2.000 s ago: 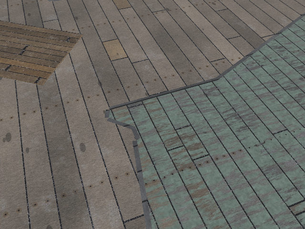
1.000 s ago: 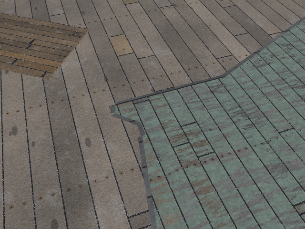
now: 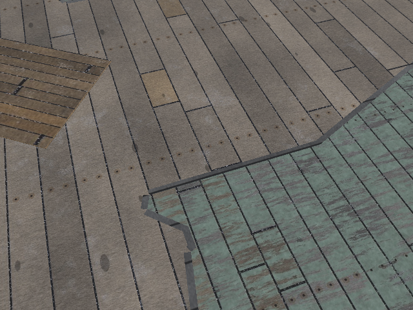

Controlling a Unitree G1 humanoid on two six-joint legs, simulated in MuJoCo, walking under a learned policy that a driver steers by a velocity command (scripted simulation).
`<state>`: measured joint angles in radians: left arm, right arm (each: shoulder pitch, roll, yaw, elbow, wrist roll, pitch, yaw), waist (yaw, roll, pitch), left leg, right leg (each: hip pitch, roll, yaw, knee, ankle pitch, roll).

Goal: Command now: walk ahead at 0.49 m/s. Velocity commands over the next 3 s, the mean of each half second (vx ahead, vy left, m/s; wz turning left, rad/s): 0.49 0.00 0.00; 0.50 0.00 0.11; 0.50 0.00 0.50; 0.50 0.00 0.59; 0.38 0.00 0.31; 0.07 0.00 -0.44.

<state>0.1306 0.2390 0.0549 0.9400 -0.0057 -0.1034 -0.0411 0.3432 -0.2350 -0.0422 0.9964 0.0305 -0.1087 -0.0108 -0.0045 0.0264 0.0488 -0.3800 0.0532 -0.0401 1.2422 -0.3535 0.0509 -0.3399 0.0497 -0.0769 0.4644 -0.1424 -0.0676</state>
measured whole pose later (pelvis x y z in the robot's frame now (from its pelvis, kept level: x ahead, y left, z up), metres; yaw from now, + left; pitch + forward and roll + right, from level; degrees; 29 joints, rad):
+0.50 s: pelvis +0.29 +0.07 +0.00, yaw +0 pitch +2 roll -1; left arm 0.33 0.26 0.04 1.02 -0.03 -0.09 0.00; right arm 0.13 -0.24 -0.06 0.87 0.01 -0.11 0.03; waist 0.02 -0.02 0.04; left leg -0.41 -0.01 0.06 0.53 -0.15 0.05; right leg -0.31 -0.02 0.03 1.13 -0.42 -0.04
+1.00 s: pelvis +0.58 +0.03 -0.01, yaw +4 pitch +3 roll +0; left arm -0.01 0.23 0.06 0.85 0.00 -0.12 -0.03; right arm 0.43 -0.24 -0.06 1.01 0.02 -0.06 -0.01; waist -0.06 0.01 0.03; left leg -0.09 0.00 -0.04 0.72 -0.48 0.01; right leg -0.50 -0.02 -0.04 0.55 -0.10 -0.04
